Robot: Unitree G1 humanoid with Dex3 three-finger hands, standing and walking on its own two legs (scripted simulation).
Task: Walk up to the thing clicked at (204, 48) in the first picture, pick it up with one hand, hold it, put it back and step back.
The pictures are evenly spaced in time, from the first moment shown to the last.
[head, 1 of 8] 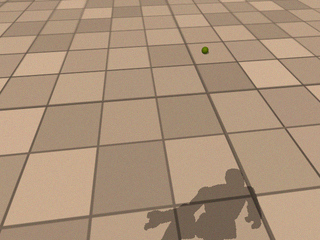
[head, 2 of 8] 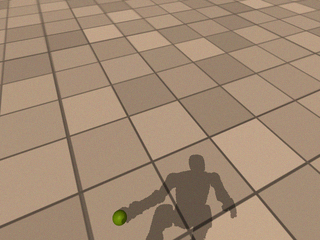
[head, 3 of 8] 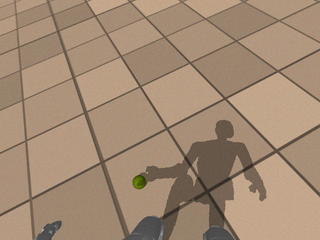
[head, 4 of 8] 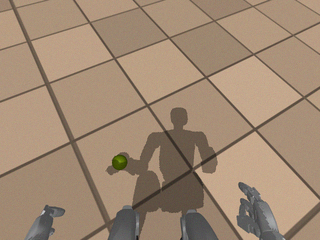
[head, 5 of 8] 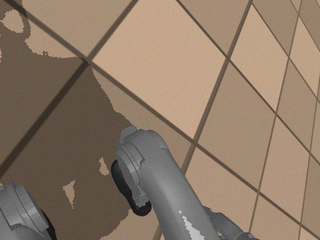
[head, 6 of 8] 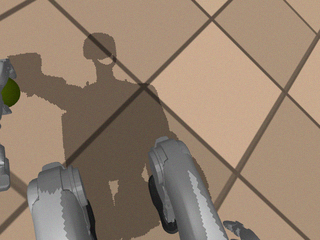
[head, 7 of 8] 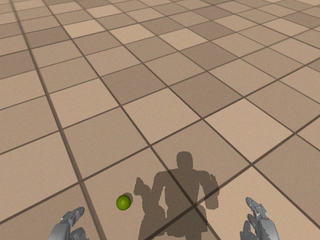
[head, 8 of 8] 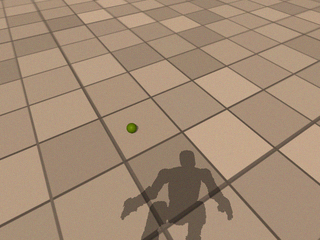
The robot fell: no
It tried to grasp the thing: yes
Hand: left
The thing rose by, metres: 0.68
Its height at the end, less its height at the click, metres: +0.00
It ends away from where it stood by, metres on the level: 0.01
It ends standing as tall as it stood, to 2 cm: yes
